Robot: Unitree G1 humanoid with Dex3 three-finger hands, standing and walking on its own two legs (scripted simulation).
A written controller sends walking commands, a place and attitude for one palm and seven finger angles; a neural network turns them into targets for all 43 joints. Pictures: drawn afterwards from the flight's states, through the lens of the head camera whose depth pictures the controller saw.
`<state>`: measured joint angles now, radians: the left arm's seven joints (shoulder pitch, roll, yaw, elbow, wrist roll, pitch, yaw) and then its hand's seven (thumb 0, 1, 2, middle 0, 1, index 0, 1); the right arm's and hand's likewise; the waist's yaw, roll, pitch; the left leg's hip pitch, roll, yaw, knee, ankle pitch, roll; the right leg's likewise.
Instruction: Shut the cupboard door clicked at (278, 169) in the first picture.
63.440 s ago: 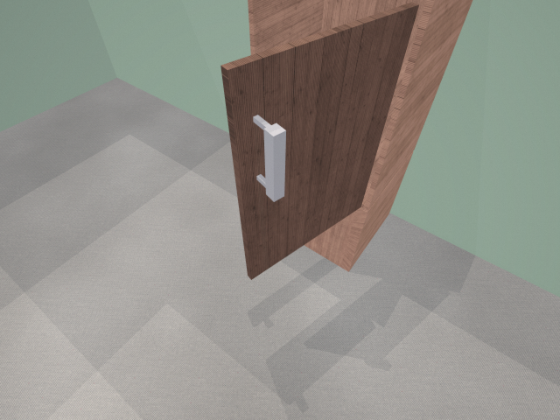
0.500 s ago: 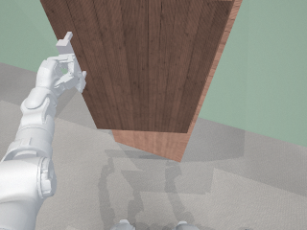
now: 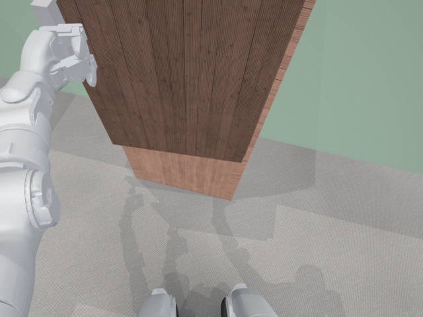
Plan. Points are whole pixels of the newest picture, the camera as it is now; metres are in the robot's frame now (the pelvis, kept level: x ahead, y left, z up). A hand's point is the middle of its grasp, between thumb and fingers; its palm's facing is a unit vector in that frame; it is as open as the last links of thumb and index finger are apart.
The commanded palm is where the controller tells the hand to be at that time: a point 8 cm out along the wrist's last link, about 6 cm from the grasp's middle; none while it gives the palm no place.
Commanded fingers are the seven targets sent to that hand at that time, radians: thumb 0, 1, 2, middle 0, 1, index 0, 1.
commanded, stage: push the door shut along its arc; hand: left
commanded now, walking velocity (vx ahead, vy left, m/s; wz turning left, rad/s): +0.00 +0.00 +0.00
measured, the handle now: (68, 36) +0.61 +0.21 +0.13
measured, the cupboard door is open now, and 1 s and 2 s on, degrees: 6 0 0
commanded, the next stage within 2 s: pull the fist back off the door in 0.80 s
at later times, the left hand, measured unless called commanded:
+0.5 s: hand (119, 40) +0.58 +0.12 +0.14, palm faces -0.33 -0.94 +0.02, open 3.1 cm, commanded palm +0.59 +0.16 +0.14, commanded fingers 0.00 0.90 0.90 -1.30 -1.50 -1.30 -1.50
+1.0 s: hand (128, 32) +0.60 +0.10 +0.14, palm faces -0.19 -0.98 +0.06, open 3.1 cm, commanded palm +0.61 +0.11 +0.14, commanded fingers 0.00 0.90 0.90 -1.30 -1.50 -1.30 -1.50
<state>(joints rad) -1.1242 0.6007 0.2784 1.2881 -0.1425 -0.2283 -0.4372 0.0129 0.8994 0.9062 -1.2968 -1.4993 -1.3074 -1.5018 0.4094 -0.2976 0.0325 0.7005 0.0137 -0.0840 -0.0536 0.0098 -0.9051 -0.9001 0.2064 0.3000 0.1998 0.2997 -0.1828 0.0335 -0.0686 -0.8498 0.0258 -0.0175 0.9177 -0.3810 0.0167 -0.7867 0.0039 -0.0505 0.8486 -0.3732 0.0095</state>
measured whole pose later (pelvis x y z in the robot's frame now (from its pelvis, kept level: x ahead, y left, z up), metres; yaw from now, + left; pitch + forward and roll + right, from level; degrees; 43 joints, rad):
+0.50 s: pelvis +0.02 +0.00 -0.01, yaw -2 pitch +22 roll -3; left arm -1.30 0.64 0.30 1.36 -0.07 -0.17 -0.47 0.01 0.90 0.90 -1.30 -1.50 -1.29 -1.50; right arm 0.40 -0.29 0.04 0.68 -0.01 -0.06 -0.05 0.01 -0.90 -0.90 0.21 0.30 0.20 0.30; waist -0.26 0.05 -0.07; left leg -0.93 0.04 -0.01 0.96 -0.42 0.02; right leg -0.86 0.02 -0.04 0.88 -0.40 0.02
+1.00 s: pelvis +0.01 -0.01 -0.02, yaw +0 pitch +25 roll -4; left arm -1.43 0.57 0.28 1.39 -0.06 -0.11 -0.29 0.03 0.79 0.95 -1.30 -1.50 -1.32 -1.50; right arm 0.45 -0.28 0.02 0.72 -0.05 -0.08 -0.02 0.01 -0.91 -0.90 0.21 0.30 0.20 0.30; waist -0.24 0.06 -0.08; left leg -1.02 0.04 -0.06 1.01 -0.43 0.00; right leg -0.94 0.02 -0.08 0.91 -0.41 0.00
